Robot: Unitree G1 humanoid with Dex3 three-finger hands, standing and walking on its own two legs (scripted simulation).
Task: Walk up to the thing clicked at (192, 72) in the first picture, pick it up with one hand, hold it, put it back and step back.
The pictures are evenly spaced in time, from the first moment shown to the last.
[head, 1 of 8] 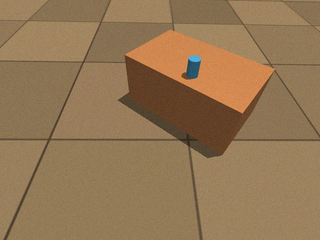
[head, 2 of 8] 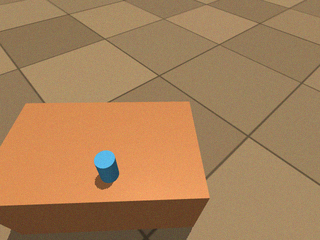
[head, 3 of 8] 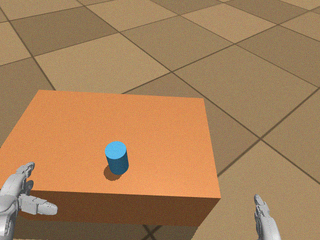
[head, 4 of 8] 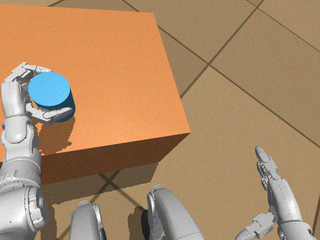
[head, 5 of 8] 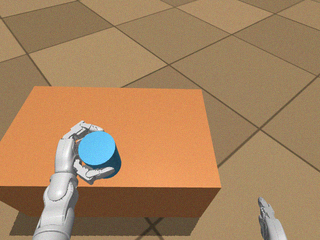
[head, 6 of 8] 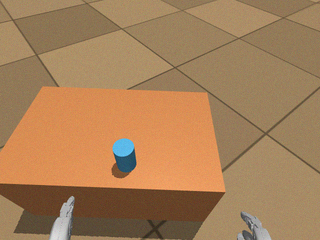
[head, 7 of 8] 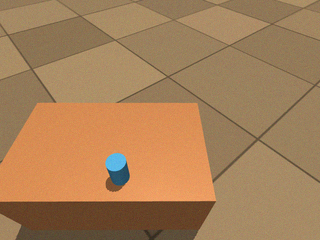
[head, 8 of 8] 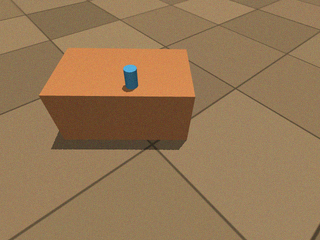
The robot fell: no
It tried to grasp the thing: yes
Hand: left
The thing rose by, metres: 0.26
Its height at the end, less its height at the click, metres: +0.00
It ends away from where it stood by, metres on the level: 0.02
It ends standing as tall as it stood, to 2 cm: yes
